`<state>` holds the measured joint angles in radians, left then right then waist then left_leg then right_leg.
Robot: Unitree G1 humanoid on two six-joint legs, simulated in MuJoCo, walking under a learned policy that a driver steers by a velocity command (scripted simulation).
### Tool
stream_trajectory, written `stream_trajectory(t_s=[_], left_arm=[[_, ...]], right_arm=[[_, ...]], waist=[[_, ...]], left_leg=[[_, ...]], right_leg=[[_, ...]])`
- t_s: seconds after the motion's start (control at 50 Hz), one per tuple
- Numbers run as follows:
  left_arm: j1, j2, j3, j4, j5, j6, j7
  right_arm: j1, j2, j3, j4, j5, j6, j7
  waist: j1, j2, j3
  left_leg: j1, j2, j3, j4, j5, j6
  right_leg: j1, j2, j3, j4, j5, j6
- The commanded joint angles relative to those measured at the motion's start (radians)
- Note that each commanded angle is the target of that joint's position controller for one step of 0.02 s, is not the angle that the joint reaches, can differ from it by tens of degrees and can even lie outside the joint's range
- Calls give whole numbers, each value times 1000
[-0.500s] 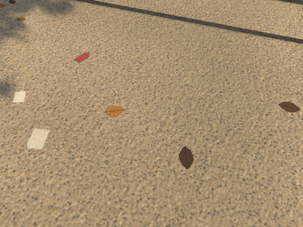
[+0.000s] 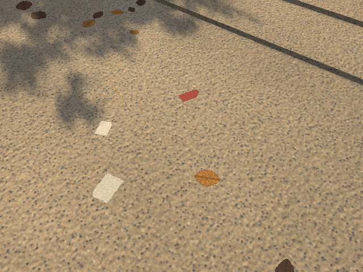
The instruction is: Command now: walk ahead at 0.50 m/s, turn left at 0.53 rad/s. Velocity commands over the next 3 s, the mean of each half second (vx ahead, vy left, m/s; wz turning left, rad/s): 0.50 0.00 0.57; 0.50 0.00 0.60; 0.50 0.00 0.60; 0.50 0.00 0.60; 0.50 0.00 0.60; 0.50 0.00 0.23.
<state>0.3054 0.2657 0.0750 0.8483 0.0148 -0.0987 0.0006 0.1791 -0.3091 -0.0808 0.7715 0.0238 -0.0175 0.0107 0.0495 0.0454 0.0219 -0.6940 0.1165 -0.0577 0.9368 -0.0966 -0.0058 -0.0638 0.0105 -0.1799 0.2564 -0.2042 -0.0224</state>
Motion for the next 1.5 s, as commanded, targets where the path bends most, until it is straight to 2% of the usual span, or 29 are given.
stream_trajectory(t_s=[0.02, 0.14, 0.2, 0.22, 0.24, 0.26, 0.28, 0.34, 0.5, 0.6, 0.66, 0.7, 0.72, 0.74, 0.76, 0.78, 0.8, 0.86, 1.12, 1.18, 1.22, 1.24, 1.26, 1.28, 1.3, 1.32, 1.34, 1.38, 1.5], left_arm=[[-75, 162, 37, -69, -6, -11, 12], [-30, 216, 58, -33, -39, 26, 13], [-64, 228, 58, -41, -55, 47, 16], [-43, 178, 37, -59, -25, 41, 18], [36, 36, -8, -120, 9, 11, 7], [-81, 124, 3, -128, -32, -25, -4], [-159, 164, 13, -153, -65, -42, -9], [-130, 164, 22, -128, -12, -38, 5], [-306, 83, -4, -187, -5, -7, -5], [-403, 109, -1, -226, -21, -25, -28], [-353, 140, 14, -221, -24, -38, -33], [-172, 183, 39, -181, -10, -48, -23], [-12, 241, 52, -168, 3, -46, -14], [50, 292, 65, -131, 7, -32, -22], [18, 189, 42, -152, -18, -27, -25], [-22, 136, 27, -161, -20, -19, -19], [-69, 127, 20, -164, -9, -11, -17], [-109, 99, 11, -142, -1, -14, -11], [-26, 214, 42, -55, -32, 15, 1], [-32, 258, 55, -52, -50, 34, 7], [-48, 249, 50, -59, -56, 45, 14], [-17, 177, 23, -79, -17, 40, 14], [50, 67, -16, -141, 5, 12, 1], [-75, 169, 1, -150, -33, -19, -11], [-140, 193, 7, -177, -59, -35, -17], [-142, 177, 2, -168, -42, -42, -11], [-135, 180, 6, -160, -17, -41, -5], [-104, 179, 12, -153, -8, -19, -6], [-263, 106, -13, -193, 1, 3, -7]], right_arm=[[-54, -7, 8, -75, -4, -12, 21], [-154, -36, 3, -151, -5, -6, 46], [127, -132, -57, -92, 0, 2, 35], [286, -232, -96, -54, 4, 11, 13], [231, -335, -101, -72, 8, -2, 12], [252, -241, -73, -103, 1, -20, 21], [221, -186, -56, -92, -7, -36, 26], [55, -99, -26, -131, -19, -42, 15], [136, -139, -37, -110, -5, -42, -26], [207, -136, -39, -79, 4, -30, -31], [196, -136, -42, -80, 1, -18, -37], [165, -89, -25, -99, -4, -16, -33], [171, -37, -3, -124, -23, -19, -31], [320, 6, 10, -149, 13, -27, -31], [302, -102, -7, -116, 21, -26, -33], [190, -149, -21, -129, 13, -21, -31], [139, -139, -21, -139, 3, -17, -32], [121, -86, -21, -156, 8, -8, -17], [-156, -23, 9, -254, 4, -14, 38], [-111, -70, -15, -264, -5, -6, 44], [157, -155, -67, -195, -2, 4, 31], [295, -241, -95, -163, 5, 15, 8], [231, -323, -93, -191, 5, -2, 11], [251, -225, -66, -207, 2, -20, 21], [218, -184, -51, -193, -5, -34, 24], [162, -162, -42, -195, -3, -40, 23], [100, -138, -34, -204, -9, -41, 20], [51, -119, -25, -220, -22, -43, 11], [122, -149, -32, -169, -9, -42, -24]], waist=[[-12, -90, 38], [-2, -106, 60], [-170, -104, -112], [-223, 21, -202], [-87, 261, -288], [-171, 111, -360], [-172, 64, -222], [-52, 4, -92], [-93, 24, -19], [-128, 44, -4], [-93, 84, -14], [2, 74, -125], [60, -44, -279], [-18, -412, -377], [4, -279, -287], [31, -181, -163], [13, -110, -94], [-33, -156, -27], [34, -105, 56], [-24, -142, 8], [-178, -118, -135], [-213, 40, -223], [-83, 246, -333], [-171, 104, -363], [-162, 72, -218], [-117, -13, -145], [-76, -24, -102], [-32, 7, -85], [-76, 13, -24]], left_leg=[[24, 15, 21, -139, 119, 7], [52, -34, 109, -277, -44, 75], [474, -173, 191, -364, -61, 157], [777, -59, -24, -392, -40, 219], [1048, 171, -605, -523, -235, 408], [1068, 217, -751, -657, -332, 411], [981, 197, -615, -666, -256, 365], [624, 88, -350, -679, 17, 296], [470, -17, -187, -710, 102, 242], [537, 14, -278, -636, 17, 216], [596, 36, -353, -548, 61, 195], [544, -41, -314, -351, 152, 146], [399, -112, -223, -64, -31, 105], [40, -226, -129, 235, -512, 45], [-73, -141, -155, 357, -477, 32], [-98, -109, -124, 376, -380, 25], [-63, -75, -93, 356, -309, 19], [23, -11, -71, 259, -228, 17], [31, -27, 75, -261, 73, 37], [158, -102, 143, -300, -75, 95], [536, -185, 168, -384, -30, 164], [841, -32, -81, -391, -9, 227], [1076, 184, -673, -535, -251, 412], [1076, 203, -735, -637, -333, 392], [967, 179, -598, -650, -257, 352], [824, 134, -487, -648, -149, 321], [703, 98, -404, -655, -37, 302], [581, 64, -344, -694, 84, 301], [460, -20, -206, -703, 130, 259]], right_leg=[[-32, -276, 69, -135, 228, -145], [134, -325, -2, -18, 429, -105], [63, -262, -76, 411, 792, -44], [-193, -215, -83, 734, 466, 12], [-622, -5, 55, 1054, -391, 70], [-726, -11, 257, 1138, -396, 49], [-800, -51, 251, 1117, -297, 22], [-609, -142, 265, 905, -117, 18], [-530, -62, 232, 426, 247, 91], [-471, -20, 253, 253, 281, 66], [-399, -10, 256, 216, 156, 31], [-110, -46, 259, 179, 163, -29], [167, -222, 435, 205, 120, -88], [443, -421, 912, 97, -120, -239], [390, -421, 943, 53, -320, -215], [265, -380, 775, 40, -291, -173], [140, -340, 653, 22, -162, -154], [-35, -266, 443, -48, 26, -146], [87, -281, 56, -79, 327, -118], [153, -293, 2, 79, 726, -90], [44, -247, -48, 441, 839, -44], [-231, -195, -49, 768, 382, 2], [-620, 13, 109, 1066, -409, 46], [-723, -18, 273, 1137, -375, 30], [-779, -54, 261, 1098, -275, 10], [-729, -95, 261, 1014, -192, 7], [-663, -120, 262, 933, -143, 17], [-573, -136, 264, 868, -92, 38], [-545, -78, 233, 508, 193, 101]])
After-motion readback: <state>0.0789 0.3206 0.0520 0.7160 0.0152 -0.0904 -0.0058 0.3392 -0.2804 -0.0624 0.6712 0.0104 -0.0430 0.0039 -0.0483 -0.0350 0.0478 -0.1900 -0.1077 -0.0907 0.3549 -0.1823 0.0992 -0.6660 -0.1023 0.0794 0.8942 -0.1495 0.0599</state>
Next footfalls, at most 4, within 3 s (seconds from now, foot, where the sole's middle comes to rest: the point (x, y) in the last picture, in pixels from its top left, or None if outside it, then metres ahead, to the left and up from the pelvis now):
0.22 left None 0.26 0.16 -0.78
0.70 right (186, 242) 0.60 0.05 -0.78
1.22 left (91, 220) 0.67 0.43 -0.78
1.72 right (84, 153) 1.01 0.54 -0.78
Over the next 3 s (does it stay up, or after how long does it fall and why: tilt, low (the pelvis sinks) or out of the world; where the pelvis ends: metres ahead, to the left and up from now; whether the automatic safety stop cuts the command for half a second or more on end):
stays up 0.98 1.15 0.00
